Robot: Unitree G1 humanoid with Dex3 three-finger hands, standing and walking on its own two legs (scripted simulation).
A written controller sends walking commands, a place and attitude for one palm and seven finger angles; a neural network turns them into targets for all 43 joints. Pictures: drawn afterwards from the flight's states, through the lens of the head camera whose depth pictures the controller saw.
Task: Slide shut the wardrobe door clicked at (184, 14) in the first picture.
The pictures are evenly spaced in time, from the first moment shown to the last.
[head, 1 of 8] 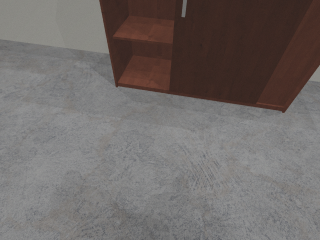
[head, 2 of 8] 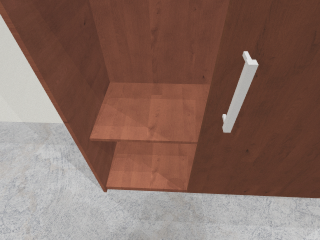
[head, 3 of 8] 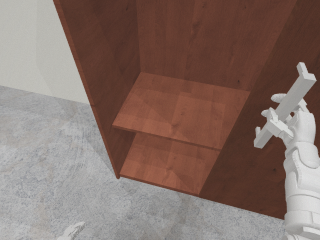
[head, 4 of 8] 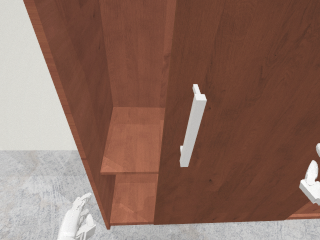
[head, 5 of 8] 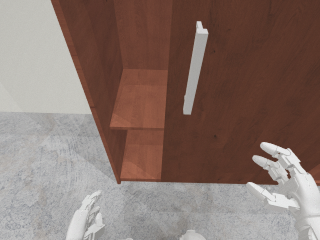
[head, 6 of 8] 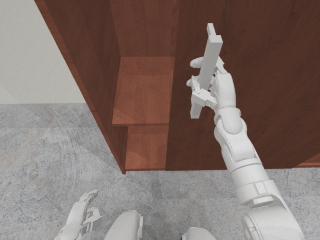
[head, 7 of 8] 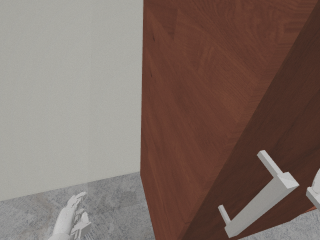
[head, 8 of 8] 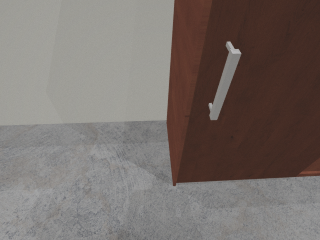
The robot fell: no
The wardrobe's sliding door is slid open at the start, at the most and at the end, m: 0.52 0.52 0.00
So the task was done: yes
